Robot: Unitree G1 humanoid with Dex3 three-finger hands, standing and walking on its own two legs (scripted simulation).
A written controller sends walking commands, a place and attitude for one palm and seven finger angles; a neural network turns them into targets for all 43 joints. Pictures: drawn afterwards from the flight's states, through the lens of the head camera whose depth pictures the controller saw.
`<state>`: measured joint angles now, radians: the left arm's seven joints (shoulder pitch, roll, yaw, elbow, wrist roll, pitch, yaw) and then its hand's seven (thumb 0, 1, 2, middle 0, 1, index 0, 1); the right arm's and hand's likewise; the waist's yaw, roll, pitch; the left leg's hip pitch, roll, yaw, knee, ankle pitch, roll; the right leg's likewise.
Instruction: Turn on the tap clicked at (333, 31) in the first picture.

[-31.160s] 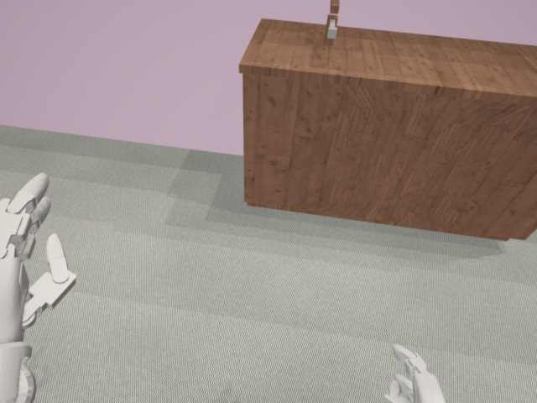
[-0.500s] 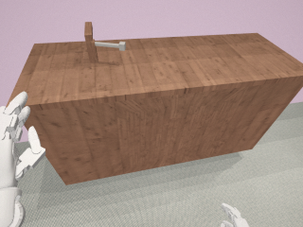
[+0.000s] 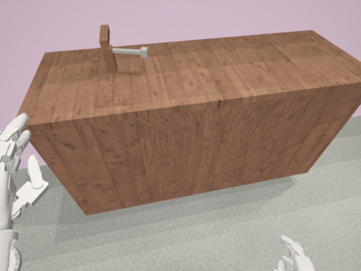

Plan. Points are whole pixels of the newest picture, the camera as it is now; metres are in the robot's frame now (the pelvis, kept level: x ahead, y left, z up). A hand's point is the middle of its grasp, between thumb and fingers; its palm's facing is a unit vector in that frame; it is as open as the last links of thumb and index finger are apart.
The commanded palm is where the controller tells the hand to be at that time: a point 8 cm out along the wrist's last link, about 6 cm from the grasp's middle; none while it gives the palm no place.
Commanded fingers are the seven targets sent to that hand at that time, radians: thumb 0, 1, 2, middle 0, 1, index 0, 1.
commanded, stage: stand and check the lever's angle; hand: left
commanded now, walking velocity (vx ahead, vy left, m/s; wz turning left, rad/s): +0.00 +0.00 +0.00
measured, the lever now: (144, 52) +0.80 +0.18 +0.10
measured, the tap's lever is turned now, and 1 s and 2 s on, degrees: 72 72 72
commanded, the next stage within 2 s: stand and wait in 0.28 s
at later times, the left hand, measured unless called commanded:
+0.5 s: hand (31, 168) +0.25 +0.27 +0.16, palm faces +0.37 -0.85 -0.36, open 7.4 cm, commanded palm +0.19 +0.31 +0.18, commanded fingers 0.00 0.90 0.90 -0.20 -0.30 -0.20 -0.30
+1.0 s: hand (30, 166) +0.25 +0.28 +0.16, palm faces +0.37 -0.85 -0.37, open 7.4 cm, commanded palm +0.20 +0.32 +0.18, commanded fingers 0.00 0.90 0.90 -0.20 -0.30 -0.20 -0.30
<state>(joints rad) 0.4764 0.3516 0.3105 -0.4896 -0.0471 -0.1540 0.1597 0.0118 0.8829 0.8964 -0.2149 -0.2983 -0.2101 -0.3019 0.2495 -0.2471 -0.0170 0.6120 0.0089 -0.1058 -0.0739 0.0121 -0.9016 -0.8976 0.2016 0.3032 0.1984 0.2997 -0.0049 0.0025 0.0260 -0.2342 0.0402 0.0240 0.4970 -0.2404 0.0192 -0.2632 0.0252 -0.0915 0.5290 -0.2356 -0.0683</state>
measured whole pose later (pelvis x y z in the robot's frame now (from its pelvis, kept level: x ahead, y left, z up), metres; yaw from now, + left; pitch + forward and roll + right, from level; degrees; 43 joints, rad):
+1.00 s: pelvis +0.03 +0.05 +0.01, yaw -2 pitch +0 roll -1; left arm 0.47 0.34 0.31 -0.48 -0.05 -0.14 0.16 0.01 0.89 0.90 -0.21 -0.30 -0.21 -0.30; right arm 0.18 -0.21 0.01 0.60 0.00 -0.07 -0.07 0.01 -0.90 -0.90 0.20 0.30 0.20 0.30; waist 0.01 0.01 0.04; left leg -0.20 0.01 0.07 0.45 -0.25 0.03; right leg -0.21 0.00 -0.04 0.41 -0.20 0.00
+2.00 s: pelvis +0.03 +0.05 +0.01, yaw -2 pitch +0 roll -1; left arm 0.47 0.34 0.31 -0.48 -0.05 -0.13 0.16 0.01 0.89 0.90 -0.21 -0.30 -0.21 -0.30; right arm 0.17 -0.20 0.02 0.59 0.00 -0.07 -0.07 0.01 -0.90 -0.90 0.20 0.30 0.20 0.30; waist 0.02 0.01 0.03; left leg -0.20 0.00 0.07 0.44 -0.24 0.03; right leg -0.20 -0.01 -0.04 0.38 -0.19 0.01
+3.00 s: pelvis +0.03 +0.05 +0.01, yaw -1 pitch +0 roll -1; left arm 0.47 0.34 0.31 -0.47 -0.05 -0.13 0.15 0.01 0.89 0.90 -0.21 -0.30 -0.21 -0.30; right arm 0.17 -0.21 0.01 0.59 0.00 -0.07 -0.07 0.01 -0.90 -0.90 0.20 0.30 0.20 0.30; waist 0.02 0.02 0.03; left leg -0.20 0.01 0.06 0.43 -0.23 0.03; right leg -0.19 0.00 -0.05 0.38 -0.18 0.00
